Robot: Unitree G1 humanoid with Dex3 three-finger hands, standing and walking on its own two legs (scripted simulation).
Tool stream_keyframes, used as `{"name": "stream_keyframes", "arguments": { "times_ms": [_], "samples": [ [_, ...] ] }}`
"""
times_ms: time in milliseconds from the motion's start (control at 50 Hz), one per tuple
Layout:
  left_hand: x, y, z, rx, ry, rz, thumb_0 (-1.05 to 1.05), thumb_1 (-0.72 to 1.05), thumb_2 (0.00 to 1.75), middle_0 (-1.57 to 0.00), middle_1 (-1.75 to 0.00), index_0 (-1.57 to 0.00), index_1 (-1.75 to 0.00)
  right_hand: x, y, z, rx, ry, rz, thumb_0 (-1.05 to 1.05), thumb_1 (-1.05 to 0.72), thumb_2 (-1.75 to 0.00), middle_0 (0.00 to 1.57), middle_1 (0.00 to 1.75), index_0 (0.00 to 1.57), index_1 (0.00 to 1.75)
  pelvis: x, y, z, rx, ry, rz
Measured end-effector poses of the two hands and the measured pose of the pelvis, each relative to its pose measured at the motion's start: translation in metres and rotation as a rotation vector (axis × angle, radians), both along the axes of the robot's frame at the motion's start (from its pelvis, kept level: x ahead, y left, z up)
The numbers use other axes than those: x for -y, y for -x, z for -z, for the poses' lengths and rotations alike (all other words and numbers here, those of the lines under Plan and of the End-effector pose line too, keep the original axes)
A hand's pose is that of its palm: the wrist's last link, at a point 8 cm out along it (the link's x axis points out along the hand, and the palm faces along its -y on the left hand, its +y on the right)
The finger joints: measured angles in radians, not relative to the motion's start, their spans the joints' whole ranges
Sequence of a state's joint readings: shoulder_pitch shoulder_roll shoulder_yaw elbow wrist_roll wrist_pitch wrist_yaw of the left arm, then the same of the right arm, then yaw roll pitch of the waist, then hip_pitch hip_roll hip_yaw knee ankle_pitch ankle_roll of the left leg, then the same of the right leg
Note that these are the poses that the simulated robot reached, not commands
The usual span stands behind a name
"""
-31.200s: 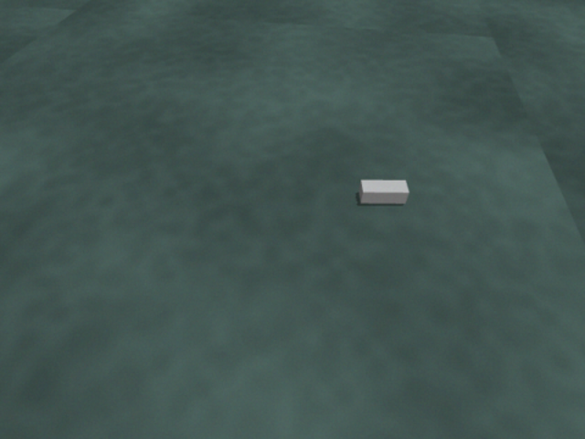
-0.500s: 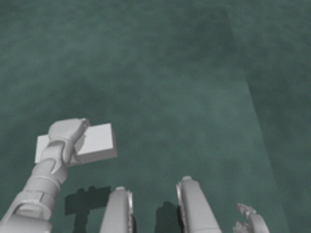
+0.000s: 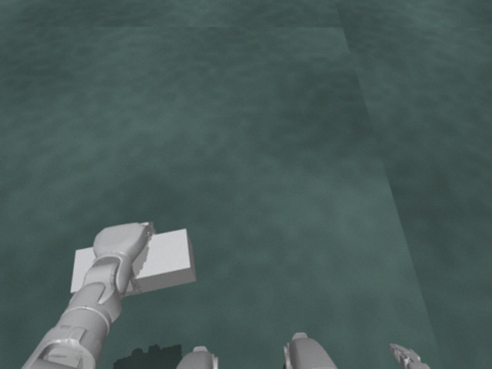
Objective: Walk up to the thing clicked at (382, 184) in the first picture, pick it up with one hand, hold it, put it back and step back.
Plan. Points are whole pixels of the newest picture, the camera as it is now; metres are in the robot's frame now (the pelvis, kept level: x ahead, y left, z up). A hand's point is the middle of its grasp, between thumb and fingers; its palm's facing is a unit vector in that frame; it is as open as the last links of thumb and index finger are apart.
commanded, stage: lift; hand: left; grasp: from above
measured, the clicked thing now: (137, 266) +0.33 +0.21 -0.11
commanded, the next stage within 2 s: hold in 0.10 s
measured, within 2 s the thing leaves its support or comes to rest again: neither
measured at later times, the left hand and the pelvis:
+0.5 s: hand (115, 246) +0.34 +0.23 -0.02, palm faces -0.46 -0.05 -0.89, open 11.2 cm; pelvis +0.03 +0.01 +0.04, yaw -1 degrees
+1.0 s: hand (116, 246) +0.33 +0.21 +0.00, palm faces -0.45 -0.04 -0.89, open 11.2 cm; pelvis +0.03 +0.00 +0.05, yaw -1 degrees
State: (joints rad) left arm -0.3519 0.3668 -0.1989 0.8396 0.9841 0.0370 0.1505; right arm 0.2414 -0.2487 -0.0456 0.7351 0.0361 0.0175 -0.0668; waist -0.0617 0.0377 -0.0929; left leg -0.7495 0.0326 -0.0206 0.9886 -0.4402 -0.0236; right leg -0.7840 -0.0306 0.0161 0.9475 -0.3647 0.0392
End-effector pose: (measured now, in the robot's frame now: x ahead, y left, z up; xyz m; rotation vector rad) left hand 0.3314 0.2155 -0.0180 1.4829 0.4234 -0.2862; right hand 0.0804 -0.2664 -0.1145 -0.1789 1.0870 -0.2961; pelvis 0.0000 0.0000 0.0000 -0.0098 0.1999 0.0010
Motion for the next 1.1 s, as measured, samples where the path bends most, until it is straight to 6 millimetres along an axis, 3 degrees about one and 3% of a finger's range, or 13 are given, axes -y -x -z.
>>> {"name": "stream_keyframes", "arguments": {
  "times_ms": [440, 680, 1100],
  "samples": [
    [-0.012, -0.013, -0.046, -0.022, -0.01, 0.032, -0.02, -0.18, 0.65, -0.61, -0.7, -0.57, -0.69, -0.019, -0.05, -0.04, 0.079, -0.036, -0.021, 0.01, -0.91, -0.89, 0.2, 0.29, 0.21, 0.3, -0.011, -0.028, -0.034, 0.079, 0.0, 0.013],
    [-0.011, -0.014, -0.061, -0.028, -0.01, 0.051, -0.02, -0.19, 0.65, -0.61, -0.69, -0.58, -0.69, -0.017, -0.058, -0.046, 0.088, -0.047, -0.022, 0.01, -0.9, -0.89, 0.2, 0.29, 0.21, 0.3, -0.011, -0.035, -0.041, 0.101, -0.003, 0.018],
    [0.001, 0.002, -0.079, -0.014, -0.005, 0.058, -0.02, -0.2, 0.66, -0.63, -0.68, -0.6, -0.67, -0.008, -0.069, -0.057, 0.135, -0.054, -0.046, 0.01, -0.91, -0.9, 0.2, 0.29, 0.2, 0.3, -0.001, -0.028, -0.048, 0.147, -0.014, 0.02]
  ]
}}
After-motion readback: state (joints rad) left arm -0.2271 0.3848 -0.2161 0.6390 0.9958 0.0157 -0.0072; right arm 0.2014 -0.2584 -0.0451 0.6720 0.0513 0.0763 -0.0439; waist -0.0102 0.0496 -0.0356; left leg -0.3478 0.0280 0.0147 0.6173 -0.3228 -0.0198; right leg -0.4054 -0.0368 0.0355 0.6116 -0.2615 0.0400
